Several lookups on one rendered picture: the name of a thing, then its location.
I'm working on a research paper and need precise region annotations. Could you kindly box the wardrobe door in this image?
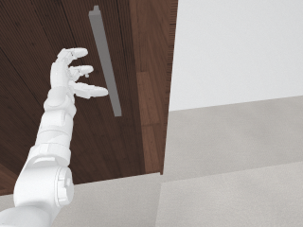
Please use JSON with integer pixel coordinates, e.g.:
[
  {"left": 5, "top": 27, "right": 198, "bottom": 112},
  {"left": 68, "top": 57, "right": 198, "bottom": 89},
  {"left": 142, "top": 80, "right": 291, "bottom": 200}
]
[
  {"left": 0, "top": 164, "right": 19, "bottom": 190},
  {"left": 0, "top": 0, "right": 146, "bottom": 185}
]

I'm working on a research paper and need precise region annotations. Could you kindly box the robot left forearm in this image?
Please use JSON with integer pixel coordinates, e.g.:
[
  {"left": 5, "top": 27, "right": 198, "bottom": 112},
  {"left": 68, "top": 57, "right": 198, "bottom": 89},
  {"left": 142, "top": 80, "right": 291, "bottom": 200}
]
[{"left": 13, "top": 86, "right": 77, "bottom": 206}]

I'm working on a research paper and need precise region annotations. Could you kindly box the handle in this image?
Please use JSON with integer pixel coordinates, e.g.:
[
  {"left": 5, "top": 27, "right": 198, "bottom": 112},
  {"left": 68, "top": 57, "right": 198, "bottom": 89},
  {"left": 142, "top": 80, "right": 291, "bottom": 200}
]
[{"left": 88, "top": 5, "right": 122, "bottom": 117}]

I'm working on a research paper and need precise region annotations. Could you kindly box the robot left upper arm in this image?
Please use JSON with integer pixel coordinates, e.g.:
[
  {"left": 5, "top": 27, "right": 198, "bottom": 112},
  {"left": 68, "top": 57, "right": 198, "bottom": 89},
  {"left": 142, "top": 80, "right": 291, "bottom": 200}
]
[{"left": 0, "top": 165, "right": 75, "bottom": 227}]

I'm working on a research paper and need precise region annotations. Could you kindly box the left robot hand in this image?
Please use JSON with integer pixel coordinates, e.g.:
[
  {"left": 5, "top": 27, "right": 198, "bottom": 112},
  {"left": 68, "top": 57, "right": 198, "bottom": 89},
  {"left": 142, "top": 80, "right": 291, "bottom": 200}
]
[{"left": 50, "top": 47, "right": 109, "bottom": 99}]

